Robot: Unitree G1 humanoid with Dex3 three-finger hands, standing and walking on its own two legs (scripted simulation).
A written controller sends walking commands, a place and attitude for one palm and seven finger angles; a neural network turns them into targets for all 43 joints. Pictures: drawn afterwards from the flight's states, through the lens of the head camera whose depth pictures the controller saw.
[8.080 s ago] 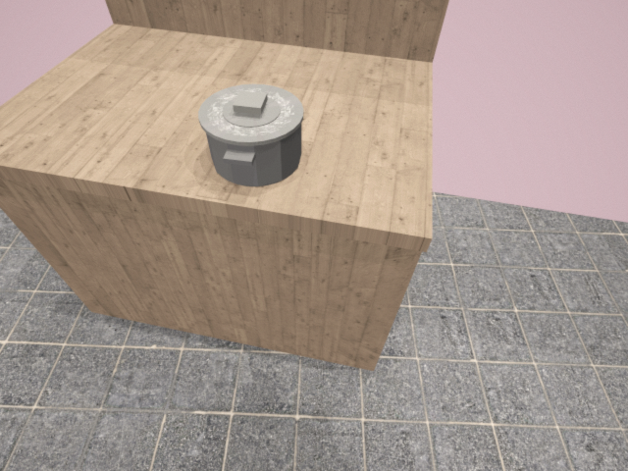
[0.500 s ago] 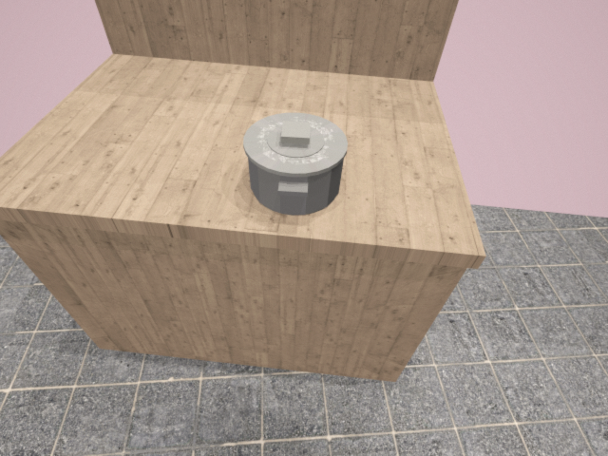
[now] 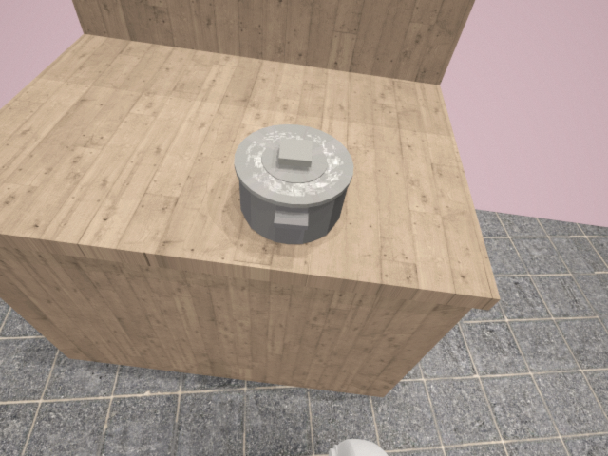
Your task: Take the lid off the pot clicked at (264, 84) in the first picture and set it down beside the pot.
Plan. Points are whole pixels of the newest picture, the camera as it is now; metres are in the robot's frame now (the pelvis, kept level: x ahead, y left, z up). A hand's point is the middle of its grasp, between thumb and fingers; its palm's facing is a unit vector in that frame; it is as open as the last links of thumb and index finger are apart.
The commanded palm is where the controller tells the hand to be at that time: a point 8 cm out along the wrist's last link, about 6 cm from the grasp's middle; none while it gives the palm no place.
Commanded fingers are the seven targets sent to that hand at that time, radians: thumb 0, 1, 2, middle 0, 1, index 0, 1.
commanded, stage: shuffle to correct the standing spot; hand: left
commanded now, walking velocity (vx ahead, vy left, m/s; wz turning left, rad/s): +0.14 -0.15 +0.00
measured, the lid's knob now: (295, 152) +0.55 +0.06 +0.08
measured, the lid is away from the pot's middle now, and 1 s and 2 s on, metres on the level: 0.00 0.00 0.00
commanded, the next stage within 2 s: come to a stop and stand still in 0.12 s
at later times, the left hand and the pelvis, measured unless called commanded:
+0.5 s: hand (258, 413) +0.21 +0.07 -0.17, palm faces -0.03 -0.98 -0.19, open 7.4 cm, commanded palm none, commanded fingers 0.00 0.90 0.90 -0.20 -0.30 -0.20 -0.30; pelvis +0.08 -0.09 -0.02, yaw +0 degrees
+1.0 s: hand out of the picture -0.01 +0.15 -0.18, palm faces +0.09 -0.97 -0.21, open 7.4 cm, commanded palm none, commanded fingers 0.00 0.90 0.90 -0.20 -0.30 -0.20 -0.30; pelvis +0.01 -0.04 +0.00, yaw +1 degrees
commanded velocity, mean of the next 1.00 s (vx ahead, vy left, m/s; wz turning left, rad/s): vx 0.03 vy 0.00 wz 0.00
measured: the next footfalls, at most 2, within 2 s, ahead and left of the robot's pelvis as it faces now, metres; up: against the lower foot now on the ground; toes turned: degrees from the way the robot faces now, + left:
right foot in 0.32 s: +0.23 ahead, -0.19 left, +0.00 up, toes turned -5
left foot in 0.74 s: +0.07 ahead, +0.02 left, +0.00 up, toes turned +4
